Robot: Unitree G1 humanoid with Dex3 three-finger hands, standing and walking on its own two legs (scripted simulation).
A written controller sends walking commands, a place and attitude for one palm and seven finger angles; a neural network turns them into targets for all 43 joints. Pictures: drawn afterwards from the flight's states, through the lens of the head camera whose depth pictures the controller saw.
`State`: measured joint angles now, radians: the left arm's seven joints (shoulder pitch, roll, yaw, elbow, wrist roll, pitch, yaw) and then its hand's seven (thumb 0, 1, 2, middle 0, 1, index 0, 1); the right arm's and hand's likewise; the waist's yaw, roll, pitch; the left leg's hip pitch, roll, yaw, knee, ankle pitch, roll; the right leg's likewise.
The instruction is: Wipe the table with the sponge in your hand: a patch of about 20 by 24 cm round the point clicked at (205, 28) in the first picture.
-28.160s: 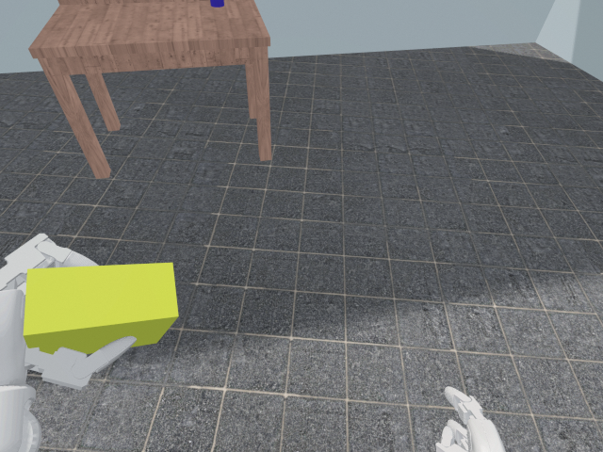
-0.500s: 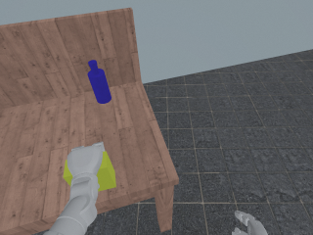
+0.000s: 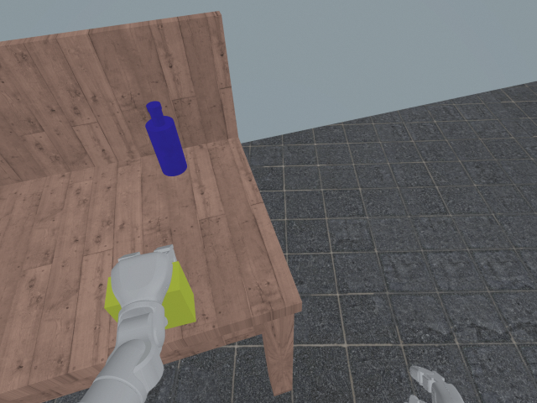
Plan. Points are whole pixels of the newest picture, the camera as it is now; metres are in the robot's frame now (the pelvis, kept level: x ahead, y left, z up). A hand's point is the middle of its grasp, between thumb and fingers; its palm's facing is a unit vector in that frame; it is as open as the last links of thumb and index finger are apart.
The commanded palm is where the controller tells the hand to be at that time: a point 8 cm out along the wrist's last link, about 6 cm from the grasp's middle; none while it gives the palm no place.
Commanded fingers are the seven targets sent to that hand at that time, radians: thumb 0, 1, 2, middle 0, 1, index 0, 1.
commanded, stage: wipe back along the middle lane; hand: left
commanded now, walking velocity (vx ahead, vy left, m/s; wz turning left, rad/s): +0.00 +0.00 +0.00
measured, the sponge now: (158, 306) +0.29 +0.23 -0.05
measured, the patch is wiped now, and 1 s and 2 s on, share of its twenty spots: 0.95 0.95 0.95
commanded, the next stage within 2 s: slide across to the third lane in 0.24 s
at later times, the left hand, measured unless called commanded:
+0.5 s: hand (155, 291) +0.30 +0.22 -0.01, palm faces -0.06 -0.02 -1.00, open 9.8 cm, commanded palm +0.26 +0.20 +0.03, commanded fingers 0.00 0.10 1.30 -1.20 -1.60 -1.20 -1.60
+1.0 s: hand (188, 280) +0.32 +0.17 -0.01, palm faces -0.05 -0.02 -1.00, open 9.8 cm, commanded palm +0.28 +0.14 +0.04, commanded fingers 0.00 0.10 1.30 -1.20 -1.60 -1.20 -1.60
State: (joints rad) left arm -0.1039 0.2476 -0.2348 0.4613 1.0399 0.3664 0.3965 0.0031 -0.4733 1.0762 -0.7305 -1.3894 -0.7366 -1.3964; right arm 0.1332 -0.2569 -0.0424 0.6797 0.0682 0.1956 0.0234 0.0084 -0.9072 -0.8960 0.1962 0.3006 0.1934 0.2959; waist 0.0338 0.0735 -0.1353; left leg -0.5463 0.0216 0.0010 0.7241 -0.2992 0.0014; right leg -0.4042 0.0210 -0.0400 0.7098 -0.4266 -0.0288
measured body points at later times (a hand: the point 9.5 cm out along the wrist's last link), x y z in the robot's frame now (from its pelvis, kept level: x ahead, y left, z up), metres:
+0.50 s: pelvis -0.01 +0.01 +0.00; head +0.00 -0.02 +0.45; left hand +0.29 +0.22 +0.04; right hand +0.17 -0.23 -0.12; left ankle +0.04 +0.12 -0.71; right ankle -0.04 -0.10 -0.71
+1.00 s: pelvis -0.01 +0.00 +0.00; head -0.01 -0.03 +0.45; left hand +0.31 +0.17 +0.05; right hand +0.17 -0.22 -0.12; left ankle +0.04 +0.12 -0.71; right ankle -0.04 -0.10 -0.71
